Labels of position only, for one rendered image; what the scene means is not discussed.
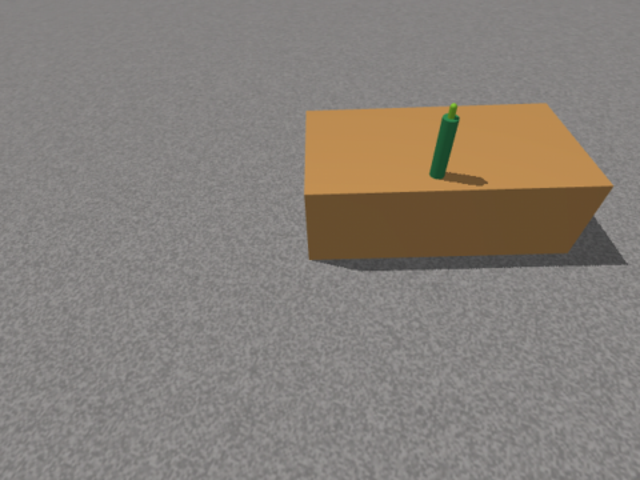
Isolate bottle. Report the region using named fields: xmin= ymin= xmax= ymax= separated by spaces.
xmin=429 ymin=103 xmax=460 ymax=179

